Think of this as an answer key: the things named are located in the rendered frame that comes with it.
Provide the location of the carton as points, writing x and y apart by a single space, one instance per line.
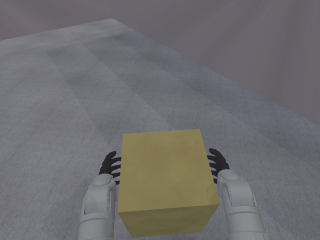
166 185

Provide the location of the right robot hand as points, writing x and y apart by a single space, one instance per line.
220 163

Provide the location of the robot right forearm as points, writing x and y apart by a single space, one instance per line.
241 208

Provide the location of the left robot hand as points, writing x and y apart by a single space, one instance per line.
107 168

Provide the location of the robot left forearm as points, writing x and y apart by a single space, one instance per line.
97 215

